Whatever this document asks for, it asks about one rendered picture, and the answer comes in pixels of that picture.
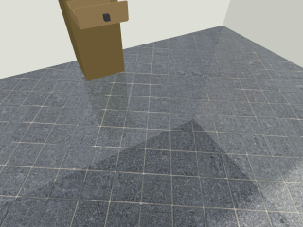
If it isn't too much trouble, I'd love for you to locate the handle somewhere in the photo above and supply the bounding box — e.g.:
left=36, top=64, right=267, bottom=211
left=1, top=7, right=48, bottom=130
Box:
left=102, top=13, right=111, bottom=22

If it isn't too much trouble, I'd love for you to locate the drawer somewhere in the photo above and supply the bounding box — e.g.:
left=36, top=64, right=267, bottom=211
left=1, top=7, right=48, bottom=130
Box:
left=66, top=0, right=129, bottom=30

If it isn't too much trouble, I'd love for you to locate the cabinet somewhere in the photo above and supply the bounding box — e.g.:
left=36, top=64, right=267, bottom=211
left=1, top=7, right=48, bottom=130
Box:
left=58, top=0, right=125, bottom=81

